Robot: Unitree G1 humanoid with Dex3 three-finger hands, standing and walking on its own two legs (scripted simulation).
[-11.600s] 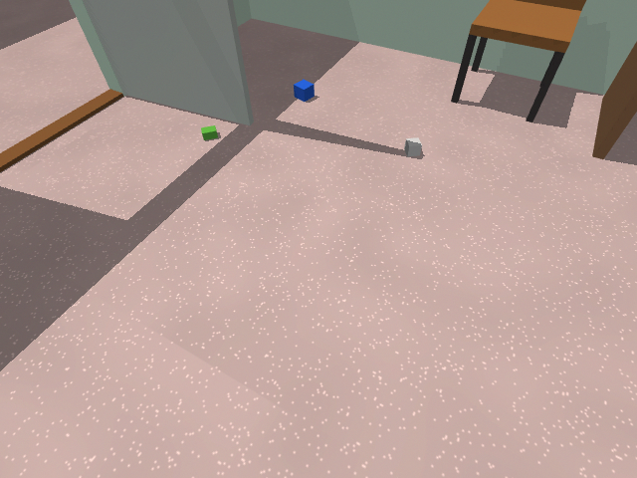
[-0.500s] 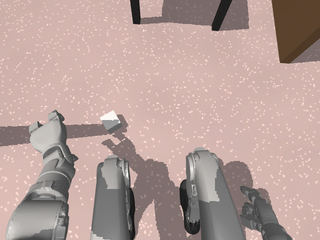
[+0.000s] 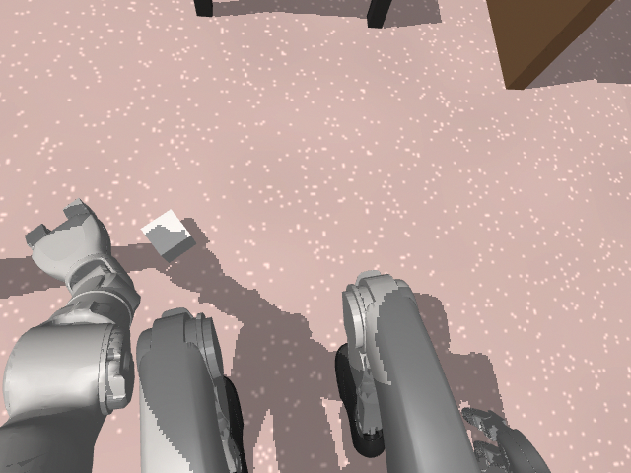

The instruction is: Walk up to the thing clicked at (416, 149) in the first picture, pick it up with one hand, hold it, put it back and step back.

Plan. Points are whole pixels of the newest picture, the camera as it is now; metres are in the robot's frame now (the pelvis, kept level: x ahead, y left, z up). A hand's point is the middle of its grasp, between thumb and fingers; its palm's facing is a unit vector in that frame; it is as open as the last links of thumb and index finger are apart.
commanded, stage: rise first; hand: left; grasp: from above
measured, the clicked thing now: (170, 236) +0.50 +0.19 -0.35
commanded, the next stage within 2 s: none
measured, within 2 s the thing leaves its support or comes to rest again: neither
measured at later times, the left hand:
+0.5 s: hand (118, 257) +0.43 +0.24 -0.20, palm faces -0.35 -0.27 -0.90, open 12.9 cm
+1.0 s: hand (129, 246) +0.45 +0.23 -0.22, palm faces -0.35 -0.26 -0.90, open 12.8 cm
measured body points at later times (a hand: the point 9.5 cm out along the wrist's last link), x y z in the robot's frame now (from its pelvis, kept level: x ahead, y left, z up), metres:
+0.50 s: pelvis +0.00 -0.01 -0.03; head +0.24 +0.01 +0.35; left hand +0.45 +0.25 -0.15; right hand +0.04 -0.27 -0.16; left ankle +0.08 +0.12 -0.35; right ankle +0.10 -0.13 -0.35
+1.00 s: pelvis +0.01 -0.01 -0.04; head +0.25 +0.01 +0.34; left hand +0.47 +0.24 -0.17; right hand +0.01 -0.27 -0.16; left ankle +0.08 +0.12 -0.35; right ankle +0.10 -0.13 -0.35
